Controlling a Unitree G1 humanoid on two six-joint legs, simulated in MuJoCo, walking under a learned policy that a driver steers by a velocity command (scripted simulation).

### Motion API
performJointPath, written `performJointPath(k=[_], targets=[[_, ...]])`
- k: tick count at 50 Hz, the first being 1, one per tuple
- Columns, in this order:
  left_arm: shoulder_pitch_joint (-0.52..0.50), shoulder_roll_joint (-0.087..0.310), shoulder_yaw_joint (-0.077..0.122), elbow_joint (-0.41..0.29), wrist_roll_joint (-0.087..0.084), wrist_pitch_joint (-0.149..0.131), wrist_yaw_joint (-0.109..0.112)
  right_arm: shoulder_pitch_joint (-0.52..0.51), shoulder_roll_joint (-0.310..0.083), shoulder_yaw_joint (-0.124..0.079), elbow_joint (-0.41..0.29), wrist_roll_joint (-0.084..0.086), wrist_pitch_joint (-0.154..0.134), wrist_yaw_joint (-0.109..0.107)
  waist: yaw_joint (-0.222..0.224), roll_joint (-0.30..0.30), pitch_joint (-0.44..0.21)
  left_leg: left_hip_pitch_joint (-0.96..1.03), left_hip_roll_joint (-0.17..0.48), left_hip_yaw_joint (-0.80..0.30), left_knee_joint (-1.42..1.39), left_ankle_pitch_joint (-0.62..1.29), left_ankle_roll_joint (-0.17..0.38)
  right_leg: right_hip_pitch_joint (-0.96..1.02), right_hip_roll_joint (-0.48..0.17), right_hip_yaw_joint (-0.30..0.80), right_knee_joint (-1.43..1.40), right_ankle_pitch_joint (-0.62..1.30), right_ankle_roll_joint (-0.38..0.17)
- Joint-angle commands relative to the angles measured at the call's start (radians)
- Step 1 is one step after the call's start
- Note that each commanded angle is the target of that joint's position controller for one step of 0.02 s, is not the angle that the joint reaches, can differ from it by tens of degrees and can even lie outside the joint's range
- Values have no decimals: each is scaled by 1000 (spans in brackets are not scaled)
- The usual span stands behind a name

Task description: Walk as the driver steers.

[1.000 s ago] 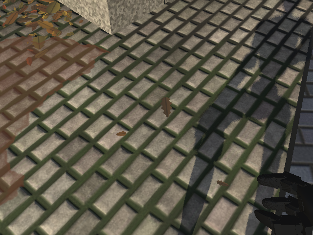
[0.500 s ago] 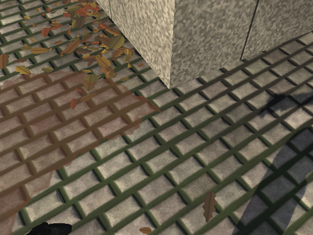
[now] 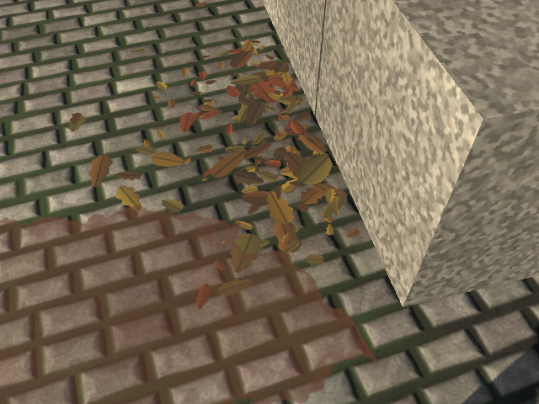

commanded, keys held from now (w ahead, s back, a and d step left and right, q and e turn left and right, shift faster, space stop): w+q+shift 1.00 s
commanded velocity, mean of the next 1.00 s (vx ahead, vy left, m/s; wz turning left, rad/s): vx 1.00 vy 0.00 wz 0.92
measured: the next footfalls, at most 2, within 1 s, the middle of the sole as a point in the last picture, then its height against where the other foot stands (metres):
right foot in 0.28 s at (347, 393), level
left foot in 0.70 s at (204, 278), level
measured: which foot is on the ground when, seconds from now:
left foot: down 0.00-0.26, up 0.28-0.68, down 0.70-1.00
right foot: up 0.00-0.26, down 0.28-0.68, up 0.70-1.00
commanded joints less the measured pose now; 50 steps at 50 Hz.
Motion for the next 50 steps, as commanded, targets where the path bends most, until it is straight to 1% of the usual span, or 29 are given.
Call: performJointPath(k=[1, 3, 5, 7, 10, 12, 13, 14, 15, 16, 17, 18, 21, 22, 24, 26, 28, 30, 31, 33, 34, 35, 36, 37, 39, 41, 43, 46, 50], targets=[[-30, 119, 18, -122, 33, 8, -5, 100, -113, -37, -13, 7, -31, -18, 17, 1, -4, 233, 278, -486, -313, 46, 214, -327, -63, 59, -106, -81, 28], [-135, 107, 10, -175, 32, 30, -13, 92, -130, -40, -16, 17, -47, -11, 25, 29, 64, 90, 249, -454, -387, 7, 220, -304, -77, 38, -287, -81, 61], [-258, 84, -3, -232, 20, 30, -27, 58, -151, -51, -31, 12, -60, -1, 14, 42, 101, -53, 190, -399, -429, 57, 190, -184, -53, 2, -489, 142, 81], [-294, 76, -8, -246, 4, 24, -33, 71, -178, -66, -32, 23, -66, 12, -10, 35, 71, -118, 171, -364, -435, 189, 136, 10, -12, -15, -641, 397, 76], [-309, 119, 9, -252, -3, 26, -18, 148, -201, -77, -6, 33, -57, 17, -45, 42, 26, 56, 202, -393, -342, 391, 83, 80, 20, -14, -730, 424, 43], [-154, 186, 40, -206, 7, 21, 8, 166, -243, -85, 2, 23, -49, 12, 24, 34, -91, 155, 183, -372, -59, 667, 44, 241, 66, -30, -750, 241, 12], [30, 217, 59, -165, 12, 16, 24, 132, -256, -86, -3, 16, -50, 14, 133, 21, -183, 60, 148, -347, 199, 647, 19, 460, 29, -14, -729, 163, -3], [237, 285, 84, -142, 39, 12, 48, 106, -164, -60, -30, 10, -59, 15, 217, -65, -312, -84, 88, -286, 539, 369, 12, 675, -160, 171, -742, -175, -33], [211, 354, 97, -143, 77, 9, 43, 239, -12, -16, -71, 62, -53, 5, 103, -376, -455, -351, -3, -197, 855, -318, -21, 850, -468, 748, -961, -463, -131], [121, 280, 99, -144, 47, 16, 37, 149, -108, -17, -73, 31, -38, -5, 96, -274, -335, -465, 98, -155, 904, -208, 0, 722, -439, 855, -1052, -594, -136], [45, 198, 81, -143, 34, 17, 36, 47, -145, -28, -78, 10, -27, 2, 92, -155, -179, -477, 158, -132, 855, -119, -2, 583, -386, 650, -1041, -459, -120], [22, 150, 74, -125, 36, 17, 30, -15, -134, -26, -89, -1, -20, 14, 87, -49, -90, -474, 191, -108, 821, -94, -8, 480, -340, 484, -1020, -240, -119], [83, 76, 50, -35, 13, 3, 20, -82, -33, -8, -148, -9, 18, 48, 30, -73, -2, -470, 243, -93, 789, -108, -18, 338, -288, 207, -1037, 111, -74], [93, 82, 51, -13, -1, -8, 12, -107, -8, 0, -179, -9, 29, 56, 13, -67, 15, -487, 259, -82, 782, -104, -17, 313, -286, 139, -1069, 186, -67], [54, 78, 47, 7, -9, -28, 4, -169, 6, 10, -241, -17, 39, 81, -27, -93, 37, -468, 270, -63, 692, 10, -14, 256, -251, -26, -1112, 372, -50], [-11, 78, 44, 14, -13, -35, -3, -245, 7, 24, -278, -7, 33, 98, -57, -80, 74, -376, 261, 1, 487, 119, -10, 176, -210, -178, -1167, 478, -32], [27, 133, 54, 30, -16, -40, 3, -295, -7, 25, -287, -11, 32, 107, -48, -35, 95, -241, 196, 120, 333, 193, 11, 161, -158, -274, -1192, 613, -18], [96, 209, 70, 39, -26, -40, 12, -292, -19, 22, -274, -18, 37, 97, -62, -26, 86, -189, 130, 178, 265, 187, 36, 278, -183, -302, -1096, 1008, -16], [112, 242, 77, 36, -27, -29, 17, -250, -40, 15, -257, -16, 36, 89, -90, -57, 44, -139, 98, 188, 243, 148, 52, 342, -197, -303, -1000, 1197, -11], [42, 301, 93, -1, -18, 11, 24, 44, -126, -28, -173, -8, 37, 66, -248, -96, -117, 200, 48, 147, 246, 37, 93, 296, -238, -281, -608, 1376, -22], [-7, 291, 91, -27, -13, 24, 22, 261, -176, -62, -100, -8, 41, 44, -335, -62, -207, 501, 45, 78, 185, 12, 128, 122, -224, -263, -289, 1201, -13], [-16, 202, 81, -42, -2, 26, 11, 202, -244, -96, -85, 26, 54, 20, -258, 144, -156, 624, 130, -117, 81, -15, 144, -138, -15, -246, 97, 101, 24], [78, 142, 53, -168, -14, 9, 8, 101, -375, -110, -156, -19, 67, 15, -105, 286, -299, 841, 367, -663, -43, 33, 331, -472, 61, -97, 400, -184, 61], [2, 184, 48, -199, -12, -17, 9, 166, -343, -111, -172, -16, 70, 1, -161, 124, -363, 839, 403, -823, -197, -151, 355, -539, 34, 61, 369, -113, 45], [-70, 175, 38, -200, 2, -26, 16, 121, -243, -89, -120, 7, 40, -9, -75, -39, -89, 509, 346, -711, -281, -89, 281, -505, -46, 73, 145, -53, 39], [-45, 163, 33, -173, 32, 18, 11, 63, -194, -68, -120, 12, 3, -17, 12, -82, -8, 238, 279, -568, -287, 85, 250, -356, -80, 72, 5, -104, 61], [-93, 148, 31, -190, 34, 47, 5, 62, -179, -60, -110, 21, -21, -2, 28, -62, 33, 70, 224, -484, -323, 140, 236, -275, -96, 49, -173, -137, 82], [-271, 85, 12, -262, 16, 41, -7, 73, -171, -62, -102, 16, -39, 11, -18, -7, 59, -44, 142, -410, -359, 262, 190, -172, -62, -2, -422, 197, 92], [-371, 91, 8, -293, -8, 38, 3, 155, -188, -71, -73, 27, -34, 14, -83, 43, 11, 108, 160, -439, -302, 445, 141, -130, -4, 9, -585, 378, 68]])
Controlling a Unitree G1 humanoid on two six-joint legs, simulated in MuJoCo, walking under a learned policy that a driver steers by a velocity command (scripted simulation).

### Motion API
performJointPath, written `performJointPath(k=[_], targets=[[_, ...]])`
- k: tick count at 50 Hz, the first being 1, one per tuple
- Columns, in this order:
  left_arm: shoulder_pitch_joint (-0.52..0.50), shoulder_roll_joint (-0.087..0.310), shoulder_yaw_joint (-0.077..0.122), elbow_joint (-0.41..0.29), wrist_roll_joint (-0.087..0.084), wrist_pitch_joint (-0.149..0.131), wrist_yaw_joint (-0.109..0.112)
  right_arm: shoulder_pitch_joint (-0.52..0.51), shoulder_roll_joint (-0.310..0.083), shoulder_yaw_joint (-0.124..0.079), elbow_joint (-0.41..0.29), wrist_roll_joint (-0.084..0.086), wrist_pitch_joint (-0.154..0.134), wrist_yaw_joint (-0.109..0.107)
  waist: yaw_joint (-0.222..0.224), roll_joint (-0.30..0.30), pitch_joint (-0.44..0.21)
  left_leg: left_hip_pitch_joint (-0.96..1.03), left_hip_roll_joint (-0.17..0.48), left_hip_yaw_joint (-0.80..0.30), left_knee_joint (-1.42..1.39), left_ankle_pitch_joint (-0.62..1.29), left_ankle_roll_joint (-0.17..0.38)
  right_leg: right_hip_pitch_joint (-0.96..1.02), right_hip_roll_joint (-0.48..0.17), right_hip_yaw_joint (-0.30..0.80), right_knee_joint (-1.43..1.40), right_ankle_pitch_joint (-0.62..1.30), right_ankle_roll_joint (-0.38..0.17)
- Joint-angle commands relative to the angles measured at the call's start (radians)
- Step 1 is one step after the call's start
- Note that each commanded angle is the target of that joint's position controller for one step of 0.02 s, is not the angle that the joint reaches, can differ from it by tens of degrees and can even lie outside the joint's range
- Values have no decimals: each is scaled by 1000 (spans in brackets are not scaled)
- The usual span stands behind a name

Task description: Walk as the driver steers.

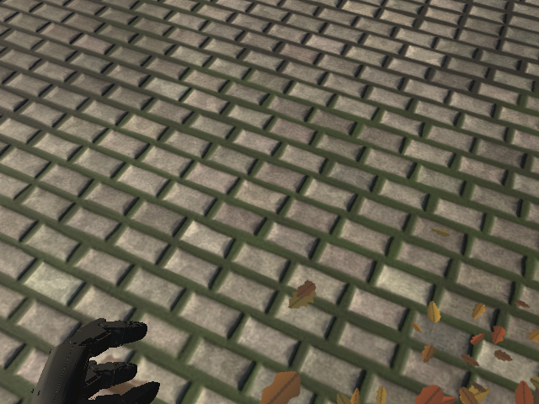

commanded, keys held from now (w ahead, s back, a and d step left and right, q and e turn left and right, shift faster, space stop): w+q+shift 1.00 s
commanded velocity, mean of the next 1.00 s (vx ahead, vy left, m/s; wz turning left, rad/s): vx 1.00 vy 0.00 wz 1.00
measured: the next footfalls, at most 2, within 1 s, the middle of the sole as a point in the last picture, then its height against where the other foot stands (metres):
right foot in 0.12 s outside the picture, level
left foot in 0.56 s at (192, 335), level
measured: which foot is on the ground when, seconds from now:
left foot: down 0.00-0.12, up 0.14-0.54, down 0.56-0.96, up 0.98-1.00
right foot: up 0.00-0.10, down 0.12-0.56, up 0.58-0.92, down 0.94-1.00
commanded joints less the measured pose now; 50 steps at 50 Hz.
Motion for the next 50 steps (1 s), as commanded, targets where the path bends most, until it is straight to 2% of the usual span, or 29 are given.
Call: performJointPath(k=[1, 3, 4, 5, 6, 7, 8, 9, 10, 12, 15, 20, 22, 24, 26, 27, 28, 29, 30, 32, 35, 38, 41, 44, 45, 47, 48, 49, 50], targets=[[-66, 97, 25, -74, -11, -4, 7, -72, -173, -45, -73, 5, -16, -12, 50, 37, -9, -210, 218, -213, -62, 579, 79, 286, 79, -51, -104, 97, -9], [29, 131, 39, -41, -12, -7, 8, -102, -197, -50, -75, 2, -7, -21, 94, 32, -59, -180, 206, -213, 64, 769, 27, 477, 131, -57, -200, 36, -28], [157, 177, 61, -6, -19, -11, 20, -112, -224, -56, -74, -4, -3, -18, 161, 34, -144, -181, 193, -198, 238, 864, -4, 637, 150, -57, -197, -30, -40], [383, 223, 86, 48, -19, -15, 37, -171, -240, -57, -82, -7, -9, -12, 299, 22, -239, -285, 161, -168, 498, 852, -32, 890, 114, -47, -192, -89, -58], [583, 299, 111, 86, 6, -22, 59, -182, -114, -26, -106, -17, -22, -11, 348, -113, -355, -460, 92, -83, 854, 353, -43, 1131, -95, 155, -189, -423, -84], [486, 342, 112, 66, 25, -20, 52, -66, -28, 7, -159, 22, -23, -12, 207, -464, -499, -674, 15, 19, 1077, -202, -66, 1234, -364, 720, -430, -668, -159], [332, 248, 109, 42, 13, -11, 47, -110, -106, 7, -124, -11, -9, -21, 186, -326, -349, -766, 126, 74, 1118, -63, -54, 1049, -331, 769, -491, -819, -179], [270, 163, 86, 39, 6, -8, 44, -185, -150, -5, -113, -33, 4, -9, 189, -179, -219, -767, 184, 106, 1081, 15, -60, 908, -279, 589, -470, -756, -180], [277, 130, 78, 67, 15, -10, 39, -224, -135, -7, -111, -36, 12, 6, 181, -83, -129, -759, 220, 129, 1050, 37, -66, 794, -240, 444, -476, -587, -179], [332, 113, 69, 139, 15, -27, 35, -270, -76, 5, -136, -45, 32, 34, 153, -78, -43, -744, 265, 131, 1002, 33, -77, 672, -199, 248, -501, -389, -155], [384, 65, 58, 211, -19, -53, 12, -366, -8, 27, -189, -39, 57, 55, 126, -77, 19, -814, 305, 146, 963, 98, -77, 645, -185, 38, -542, -128, -121], [363, 124, 70, 245, -10, -80, 10, -523, -9, 44, -278, -26, 61, 93, 92, -50, 75, -700, 284, 290, 662, 281, -53, 577, -124, -284, -646, 197, -90], [404, 154, 73, 266, -9, -79, 14, -564, -5, 51, -290, -32, 56, 98, 85, -39, 106, -629, 242, 371, 527, 284, -5, 628, -116, -359, -611, 533, -80], [442, 207, 84, 263, -14, -55, 25, -517, -42, 37, -263, -31, 54, 82, 55, -58, 29, -530, 152, 437, 491, 222, 21, 757, -120, -384, -469, 982, -73], [389, 275, 98, 239, -9, -20, 34, -238, -96, 9, -185, -24, 54, 59, -88, -116, -108, -246, 98, 413, 483, 115, 49, 744, -163, -361, -109, 1200, -88], [345, 276, 100, 210, -9, -7, 30, -17, -143, -22, -111, -24, 51, 36, -175, -77, -206, 53, 83, 359, 404, 100, 84, 592, -162, -334, 204, 1087, -90], [352, 219, 93, 208, 5, -1, 11, -23, -185, -51, -80, -10, 56, 5, -118, 77, -178, 223, 147, 208, 326, 25, 119, 329, -21, -325, 569, 135, -68], [383, 115, 67, 112, 10, -12, 4, -133, -286, -63, -130, -15, 71, -5, 31, 246, -214, 365, 365, -269, 255, 137, 236, -11, 116, -252, 890, -454, -20], [292, 162, 63, 29, -5, -41, 5, -52, -303, -71, -149, -26, 80, -14, -21, 124, -330, 437, 445, -538, 50, -24, 317, -144, 115, -44, 896, -402, -20], [233, 162, 52, 36, -8, -64, 8, -93, -220, -60, -110, -21, 56, -29, 55, -56, -68, 138, 422, -457, -73, -2, 243, -125, 25, -16, 667, -320, -23], [277, 150, 48, 62, 32, -8, 5, -178, -142, -24, -116, -11, 7, -36, 167, -79, 11, -198, 301, -250, -87, 162, 202, 75, -26, -15, 458, -389, 20], [100, 96, 28, -17, 16, 5, -9, -186, -144, -26, -115, -13, -22, -21, 144, -36, 73, -404, 214, -170, -152, 191, 173, 181, -17, -64, 180, -203, 41], [29, 72, 19, -43, -13, -3, -17, -157, -161, -39, -101, -2, -30, -4, 98, 1, 39, -421, 187, -137, -144, 363, 105, 357, 38, -79, -56, 123, 15], [36, 120, 36, -45, -19, -5, -7, -113, -179, -48, -82, 5, -24, -7, 83, 32, -9, -255, 220, -176, -45, 569, 50, 447, 85, -67, -178, 115, -19], [104, 154, 50, -26, -18, -7, 3, -111, -200, -53, -78, 2, -21, -11, 112, 30, -62, -193, 215, -176, 65, 723, 25, 521, 118, -67, -190, 41, -29], [467, 238, 94, 57, -18, -13, 35, -192, -237, -58, -91, -13, -23, -5, 331, 14, -244, -296, 169, -128, 534, 783, -29, 911, 97, -66, -168, -133, -46], [674, 304, 115, 98, 13, -19, 56, -225, -80, -18, -130, -22, -36, -9, 380, -165, -362, -481, 93, -60, 928, 198, -35, 1127, -130, 174, -197, -483, -60], [538, 374, 126, 75, 37, -21, 43, -94, -6, 14, -197, 31, -35, -12, 207, -507, -458, -719, 34, 48, 1126, -191, -57, 1181, -375, 796, -490, -688, -132], [383, 263, 118, 39, 28, -15, 34, -132, -79, 14, -154, -4, -17, -24, 189, -311, -311, -802, 141, 79, 1180, -67, -46, 1034, -341, 794, -518, -849, -171]])
Over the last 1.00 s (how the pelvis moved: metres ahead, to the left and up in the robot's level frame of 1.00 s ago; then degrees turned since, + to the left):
0.89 0.27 0.01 52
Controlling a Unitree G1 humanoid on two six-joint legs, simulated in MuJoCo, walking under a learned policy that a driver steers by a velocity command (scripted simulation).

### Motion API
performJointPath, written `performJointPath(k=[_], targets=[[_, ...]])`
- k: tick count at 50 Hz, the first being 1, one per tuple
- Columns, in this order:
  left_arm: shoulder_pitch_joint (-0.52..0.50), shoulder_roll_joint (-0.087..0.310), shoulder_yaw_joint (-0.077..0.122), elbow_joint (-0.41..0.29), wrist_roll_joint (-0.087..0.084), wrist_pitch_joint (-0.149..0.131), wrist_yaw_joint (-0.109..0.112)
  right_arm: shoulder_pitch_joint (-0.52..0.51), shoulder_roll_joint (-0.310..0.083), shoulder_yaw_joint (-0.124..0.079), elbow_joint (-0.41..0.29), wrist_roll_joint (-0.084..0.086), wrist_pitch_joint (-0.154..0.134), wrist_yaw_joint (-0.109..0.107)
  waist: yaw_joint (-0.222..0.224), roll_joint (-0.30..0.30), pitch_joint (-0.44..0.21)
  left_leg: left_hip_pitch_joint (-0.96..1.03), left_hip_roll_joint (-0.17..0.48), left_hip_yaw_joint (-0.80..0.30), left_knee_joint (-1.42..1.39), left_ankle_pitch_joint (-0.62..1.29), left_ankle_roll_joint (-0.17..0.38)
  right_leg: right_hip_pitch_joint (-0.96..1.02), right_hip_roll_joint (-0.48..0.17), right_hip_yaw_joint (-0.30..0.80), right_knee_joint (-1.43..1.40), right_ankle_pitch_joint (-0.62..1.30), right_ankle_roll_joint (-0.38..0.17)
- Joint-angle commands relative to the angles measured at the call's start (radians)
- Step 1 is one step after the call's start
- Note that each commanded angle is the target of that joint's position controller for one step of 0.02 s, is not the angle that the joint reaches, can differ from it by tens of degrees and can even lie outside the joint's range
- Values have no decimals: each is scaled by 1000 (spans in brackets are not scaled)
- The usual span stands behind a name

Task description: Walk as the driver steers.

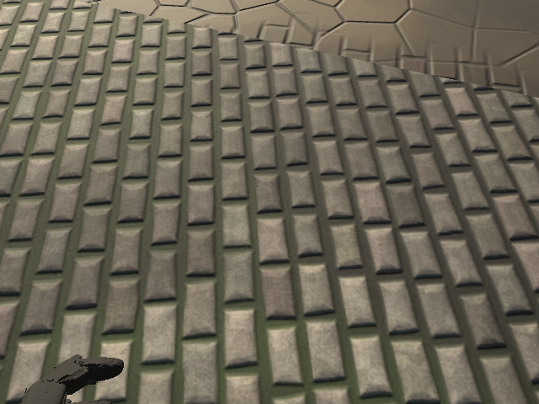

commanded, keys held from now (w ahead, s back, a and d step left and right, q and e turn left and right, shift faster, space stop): w+q+shift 0.18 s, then w+shift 0.50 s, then w+q+shift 0.32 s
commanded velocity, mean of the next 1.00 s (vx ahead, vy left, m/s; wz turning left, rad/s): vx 1.00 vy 0.00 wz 0.56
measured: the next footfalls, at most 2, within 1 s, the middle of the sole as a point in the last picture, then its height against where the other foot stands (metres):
left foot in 0.38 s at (218, 378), level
right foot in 0.80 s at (208, 214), level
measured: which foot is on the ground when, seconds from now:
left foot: up 0.00-0.36, down 0.38-0.80, up 0.82-1.00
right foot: down 0.00-0.38, up 0.40-0.78, down 0.80-1.00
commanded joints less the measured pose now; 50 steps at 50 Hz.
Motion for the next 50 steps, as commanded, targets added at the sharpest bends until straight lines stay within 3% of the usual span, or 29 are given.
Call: performJointPath(k=[1, 2, 3, 6, 10, 12, 14, 16, 17, 18, 19, 20, 21, 22, 23, 24, 27, 31, 34, 37, 39, 40, 41, 42, 43, 44, 45, 47, 50], targets=[[238, 149, 77, 11, 9, 11, 5, -107, -59, 19, -136, -24, -9, 1, 160, -194, -197, -678, 142, 110, 405, 150, -12, 684, -375, 666, -406, -660, -162], [240, 112, 69, 37, 12, 12, 1, -156, -52, 19, -138, -32, 2, 16, 157, -85, -118, -660, 176, 128, 369, 175, -20, 578, -334, 509, -402, -464, -157], [271, 104, 63, 76, 9, 6, 3, -207, -27, 23, -161, -41, 13, 34, 150, -68, -75, -653, 203, 127, 342, 170, -23, 515, -299, 381, -410, -336, -143], [335, 55, 49, 165, -20, -25, -20, -285, 51, 49, -226, -36, 48, 63, 111, -101, -2, -706, 249, 144, 307, 188, -27, 453, -280, 148, -452, -42, -104], [291, 68, 46, 189, -23, -53, -25, -405, 49, 66, -302, -32, 52, 82, 64, -104, 52, -665, 241, 207, 77, 362, -24, 379, -214, -126, -531, 256, -86], [331, 91, 49, 215, -21, -55, -21, -472, 56, 77, -316, -38, 47, 95, 74, -58, 103, -581, 205, 287, -130, 413, 0, 366, -188, -212, -597, 353, -88], [389, 129, 51, 239, -24, -51, -17, -485, 67, 83, -300, -41, 38, 95, 79, -60, 100, -442, 135, 365, -247, 422, 36, 410, -195, -251, -597, 706, -98], [404, 205, 63, 241, -26, -35, -8, -386, 25, 67, -251, -45, 32, 75, 11, -125, 15, -309, 56, 387, -284, 329, 62, 526, -227, -258, -429, 1143, -107], [386, 239, 68, 237, -25, -21, -3, -249, -11, 51, -209, -46, 28, 62, -62, -152, -65, -170, 26, 374, -296, 263, 79, 540, -243, -255, -236, 1260, -115], [345, 252, 70, 222, -25, -8, 2, -48, -49, 29, -141, -44, 27, 47, -152, -168, -156, 41, 20, 334, -364, 239, 101, 488, -243, -243, 10, 1244, -124], [315, 242, 70, 210, -23, 0, 3, 95, -103, -2, -90, -47, 30, 29, -217, -129, -216, 277, 72, 235, -468, 218, 123, 324, -188, -251, 357, 940, -113], [368, 89, 44, 159, -26, -3, -18, -5, -188, -26, -105, -40, 41, 6, -35, 190, -270, 512, 328, -162, -491, 156, 132, -46, -10, -223, 763, -263, -62], [391, 126, 38, 86, -52, -15, -18, 5, -220, -32, -148, -45, 44, 2, -25, 144, -465, 622, 480, -535, -633, 149, 260, -218, 29, -11, 944, -303, -76], [258, 143, 41, 77, -53, -25, -16, 22, -171, -31, -118, -37, 36, -9, -50, 1, -334, 528, 438, -459, -705, 184, 232, -293, -10, 39, 912, -208, -84], [260, 115, 30, 83, -56, -28, -15, 1, -129, -23, -80, -26, 21, -17, 5, -37, -146, 331, 417, -343, -744, 254, 208, -294, -52, 28, 806, -172, -84], [235, 95, 24, 90, -36, -20, -18, -32, -86, -11, -66, -27, 0, -19, 47, -86, -77, 184, 367, -261, -760, 294, 175, -239, -88, 44, 708, -169, -81], [276, 64, 17, 112, -4, 25, -42, -54, 3, 23, -42, -15, -35, -22, 131, -49, -18, -43, 300, -129, -844, 363, 155, -113, -128, 46, 547, -192, -49], [18, 27, -4, 21, -12, 20, -63, -18, -14, 20, -11, -1, -63, 0, 90, -29, 96, -145, 201, 54, -963, 522, 120, -128, -117, -37, 193, 76, -39], [-56, 18, -12, 5, -33, 7, -75, 40, -38, 17, 19, 17, -83, 5, 57, -31, 81, -130, 226, 95, -1056, 701, 78, 60, -54, -85, -23, 370, -86], [-62, 68, 4, -6, -21, 6, -57, 76, -91, 10, 52, 7, -75, -6, 72, -14, 20, 87, 260, 89, -921, 1140, 49, 120, 29, -94, -96, 294, -122], [137, 142, 36, 42, -18, 6, -28, 69, -148, 0, 65, -20, -56, -18, 181, 32, -130, 149, 288, 63, -611, 1390, 26, 341, 87, -65, -74, 91, -140], [346, 169, 52, 100, -19, 6, -9, 14, -164, -4, 62, -30, -45, -22, 301, 27, -210, 46, 262, 76, -348, 1277, 19, 561, 55, -44, -106, 38, -145], [527, 247, 79, 134, 2, 7, 16, 12, -76, 17, 42, -39, -49, -21, 351, -42, -322, -140, 198, 102, 7, 957, 17, 792, -130, 139, -61, -233, -159], [482, 311, 98, 137, 33, 0, 2, 180, 88, 55, 5, 27, -51, -9, 196, -388, -468, -493, 38, 126, 407, 3, -19, 1009, -438, 708, -244, -497, -290], [403, 207, 86, 116, 6, 3, -14, 40, -32, 40, 1, -1, -50, -18, 225, -191, -388, -565, 96, 97, 432, 84, 8, 890, -380, 784, -374, -557, -244], [308, 146, 73, 120, 5, -5, -17, -43, -39, 34, -11, 3, -43, -16, 189, -122, -209, -595, 158, 107, 387, 195, 1, 727, -358, 580, -385, -459, -225], [276, 105, 67, 134, 8, -10, -22, -78, -26, 39, -14, -5, -34, -8, 169, -22, -128, -576, 193, 125, 351, 221, -3, 604, -330, 460, -404, -296, -217], [293, 51, 50, 180, 5, -20, -20, -83, 33, 45, -28, -17, -1, 13, 115, -46, -46, -540, 231, 138, 337, 204, -15, 436, -290, 267, -450, -180, -193], [301, 29, 45, 230, -29, -47, -36, -189, 96, 59, -94, -22, 37, 41, 75, -84, 46, -623, 285, 162, 265, 226, -26, 357, -264, 43, -530, -48, -137]])
Over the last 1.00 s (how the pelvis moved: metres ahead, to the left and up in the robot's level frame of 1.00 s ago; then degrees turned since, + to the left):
0.87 0.28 -0.03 58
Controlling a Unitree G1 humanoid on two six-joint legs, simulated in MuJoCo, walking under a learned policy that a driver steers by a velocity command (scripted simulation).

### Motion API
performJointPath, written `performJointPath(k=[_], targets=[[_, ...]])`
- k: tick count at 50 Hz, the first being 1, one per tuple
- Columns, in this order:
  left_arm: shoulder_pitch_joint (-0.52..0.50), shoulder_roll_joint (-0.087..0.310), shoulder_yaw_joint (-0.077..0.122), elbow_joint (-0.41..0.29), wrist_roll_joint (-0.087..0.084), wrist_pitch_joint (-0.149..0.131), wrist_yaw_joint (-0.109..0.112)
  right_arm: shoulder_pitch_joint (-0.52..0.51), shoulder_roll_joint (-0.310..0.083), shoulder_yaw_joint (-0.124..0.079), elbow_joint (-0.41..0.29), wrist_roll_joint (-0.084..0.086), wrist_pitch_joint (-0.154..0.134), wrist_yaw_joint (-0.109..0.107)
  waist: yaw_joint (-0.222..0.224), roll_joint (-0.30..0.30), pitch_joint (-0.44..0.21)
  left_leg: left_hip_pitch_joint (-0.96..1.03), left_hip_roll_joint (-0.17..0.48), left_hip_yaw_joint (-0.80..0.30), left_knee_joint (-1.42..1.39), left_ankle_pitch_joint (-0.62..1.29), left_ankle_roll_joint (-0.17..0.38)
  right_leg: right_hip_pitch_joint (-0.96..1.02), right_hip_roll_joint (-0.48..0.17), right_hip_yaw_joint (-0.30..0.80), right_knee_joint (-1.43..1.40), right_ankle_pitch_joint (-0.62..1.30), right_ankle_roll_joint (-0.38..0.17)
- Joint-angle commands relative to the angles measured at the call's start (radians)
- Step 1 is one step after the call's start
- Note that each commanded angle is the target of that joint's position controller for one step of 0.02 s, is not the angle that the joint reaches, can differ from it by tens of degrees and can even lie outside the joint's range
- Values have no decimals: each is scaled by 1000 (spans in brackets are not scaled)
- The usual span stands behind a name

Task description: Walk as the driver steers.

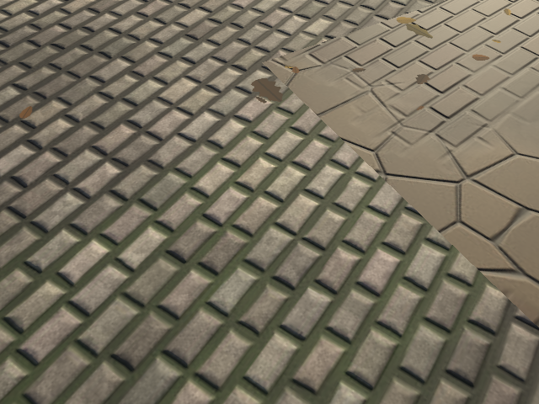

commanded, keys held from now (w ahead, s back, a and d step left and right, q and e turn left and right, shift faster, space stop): w+q+shift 1.00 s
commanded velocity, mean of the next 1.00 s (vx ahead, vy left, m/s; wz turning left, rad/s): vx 1.00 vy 0.00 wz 0.94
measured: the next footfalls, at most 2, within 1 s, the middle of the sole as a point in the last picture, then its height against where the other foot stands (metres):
left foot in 0.26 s outside the picture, level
right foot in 0.68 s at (231, 255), level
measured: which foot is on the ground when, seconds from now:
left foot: up 0.00-0.24, down 0.26-0.66, up 0.68-1.00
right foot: down 0.00-0.26, up 0.28-0.66, down 0.68-1.00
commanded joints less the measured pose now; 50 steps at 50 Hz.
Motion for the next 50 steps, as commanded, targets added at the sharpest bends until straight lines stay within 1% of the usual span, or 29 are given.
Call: performJointPath(k=[1, 3, 5, 7, 9, 11, 12, 13, 14, 15, 16, 17, 18, 21, 24, 28, 30, 32, 33, 34, 35, 36, 37, 38, 39, 41, 43, 46, 50], targets=[[23, 30, 3, -3, -20, -37, -12, -86, 33, 17, -118, -8, 21, 31, -27, -81, 90, -194, 91, -18, -40, 82, -10, -8, -270, 142, -330, 121, -60], [-2, 37, 4, 3, -17, -51, -12, -160, 35, 24, -163, -6, 19, 44, -49, -102, 125, -184, 91, 22, -196, 204, -6, -38, -224, 9, -349, 292, -49], [-9, 67, 10, 8, -19, -56, -2, -232, 18, 26, -186, -4, 13, 60, -46, -63, 144, -107, 61, 106, -414, 298, 16, -27, -188, -92, -396, 401, -40], [55, 106, 14, 24, -28, -53, 11, -276, 15, 23, -196, -7, 5, 70, -33, -56, 131, -36, 4, 189, -529, 347, 47, 78, -201, -128, -372, 729, -33], [67, 169, 28, 12, -28, -29, 25, -201, -23, 9, -169, 2, 2, 57, -85, -107, 50, 46, -72, 226, -557, 280, 73, 227, -222, -137, -224, 1151, -22], [5, 231, 48, -18, -16, 12, 36, 71, -93, -24, -97, 9, 1, 35, -230, -159, -103, 318, -137, 211, -541, 148, 102, 237, -254, -117, 143, 1364, -30], [-39, 235, 52, -41, -11, 30, 37, 287, -141, -55, -28, 8, 3, 18, -313, -137, -197, 559, -154, 159, -603, 96, 130, 142, -256, -88, 438, 1262, -34], [-39, 190, 47, -37, -2, 34, 25, 306, -183, -86, -2, 11, 14, -8, -282, -29, -165, 706, -116, 35, -663, 10, 158, -69, -152, -69, 785, 570, -7], [9, 46, 12, -120, 0, 25, 8, 166, -279, -104, -40, -3, 30, -19, -99, 248, -133, 841, 84, -407, -722, 103, 270, -477, 23, -16, 1169, -250, 55], [-36, 80, 2, -212, -22, -3, 11, 200, -314, -114, -74, -19, 37, -19, -122, 160, -307, 982, 189, -752, -932, -61, 380, -653, 29, 208, 1236, -231, 48], [-111, 102, -4, -218, -17, -27, 13, 202, -273, -112, -63, -15, 31, -28, -121, 10, -210, 893, 202, -784, -1044, -114, 336, -699, -26, 256, 1145, -165, 38], [-127, 104, -10, -207, -15, -35, 15, 176, -219, -102, -42, -6, 19, -33, -74, -78, -72, 722, 169, -701, -1069, -64, 293, -670, -67, 256, 1026, -116, 35], [-149, 94, -15, -205, 3, -26, 16, 144, -192, -92, -39, 1, 3, -38, -33, -107, -26, 588, 120, -611, -1063, 22, 267, -605, -94, 261, 954, -121, 44], [-140, 84, -23, -206, 30, 34, 5, 97, -132, -61, -54, 16, -38, -36, 37, -108, 20, 321, 24, -443, -1092, 158, 245, -456, -140, 244, 749, -161, 91], [-339, 39, -45, -294, 16, 37, -9, 121, -146, -66, -52, 9, -55, -25, -12, -73, 88, 195, -52, -368, -1144, 276, 214, -403, -118, 186, 469, 67, 105], [-428, 39, -51, -335, -8, 27, -8, 200, -168, -81, -24, 24, -56, -10, -92, -5, 38, 318, -47, -371, -1115, 534, 141, -297, -41, 166, 210, 356, 61], [-408, 65, -42, -341, -13, 23, -2, 186, -181, -86, -21, 24, -51, -17, -75, 6, 12, 385, -39, -377, -1042, 673, 102, -198, -6, 177, 105, 339, 37], [-220, 147, -7, -295, -20, 16, 21, 154, -235, -97, -26, 14, -51, -20, 22, 21, -121, 427, -43, -388, -785, 897, 49, 53, 39, 200, 101, 224, 20], [-5, 191, 18, -245, -25, 14, 38, 84, -263, -102, -41, 8, -55, -15, 160, 23, -209, 350, -66, -371, -549, 872, 28, 272, 11, 205, 100, 158, 13], [217, 255, 46, -196, -5, 12, 59, 40, -170, -78, -70, 1, -66, -13, 246, -44, -321, 199, -117, -314, -224, 581, 15, 506, -140, 339, 128, -107, -11], [192, 313, 54, -195, 45, 6, 55, 169, 9, -30, -115, 43, -61, -20, 106, -363, -431, -91, -220, -201, 88, -293, -11, 699, -470, 848, -26, -294, -92], [70, 266, 62, -215, 26, 15, 41, 158, -80, -23, -122, 26, -51, -32, 76, -363, -413, -196, -142, -142, 154, -180, 6, 594, -474, 1089, -160, -502, -131], [-33, 149, 37, -227, 18, 18, 37, 62, -130, -34, -104, 1, -36, -28, 70, -210, -229, -211, -70, -112, 113, -60, 2, 414, -404, 898, -185, -533, -122], [-56, 99, 26, -207, 17, 20, 32, 16, -130, -35, -105, -12, -25, -12, 58, -94, -123, -198, -34, -85, 78, -15, -6, 285, -363, 734, -179, -372, -117], [-26, 82, 20, -172, 19, 18, 31, -36, -111, -33, -117, -21, -14, 5, 58, -46, -65, -190, -6, -78, 56, -15, -7, 209, -320, 597, -189, -221, -96], [39, 44, 8, -97, 6, 0, 19, -71, -38, -12, -160, -21, 12, 31, 23, -85, -4, -206, 36, -70, 46, -25, -10, 123, -304, 437, -217, -55, -76], [61, 33, 4, -59, -18, -20, 3, -138, -3, 5, -211, -23, 28, 44, 4, -88, 27, -263, 65, -54, 18, 8, -8, 102, -300, 302, -250, 125, -51], [14, 59, 5, -47, -18, -42, 0, -230, -8, 18, -278, -19, 29, 60, -37, -108, 65, -230, 63, -3, -144, 165, -10, 31, -249, 83, -301, 353, -24], [80, 120, 15, -11, -15, -42, 12, -357, -9, 30, -306, -18, 26, 84, -19, -56, 128, -78, -15, 176, -472, 257, 40, 69, -198, -99, -333, 732, 8]])
Over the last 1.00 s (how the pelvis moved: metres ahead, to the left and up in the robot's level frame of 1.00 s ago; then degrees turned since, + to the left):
0.93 0.22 0.03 33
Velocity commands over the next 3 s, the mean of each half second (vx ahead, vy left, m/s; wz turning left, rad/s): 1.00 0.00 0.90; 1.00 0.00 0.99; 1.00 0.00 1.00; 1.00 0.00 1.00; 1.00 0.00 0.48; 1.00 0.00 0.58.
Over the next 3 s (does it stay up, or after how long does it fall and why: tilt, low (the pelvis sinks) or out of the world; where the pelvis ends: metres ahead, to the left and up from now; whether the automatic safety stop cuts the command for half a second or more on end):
stays up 0.67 2.02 -0.01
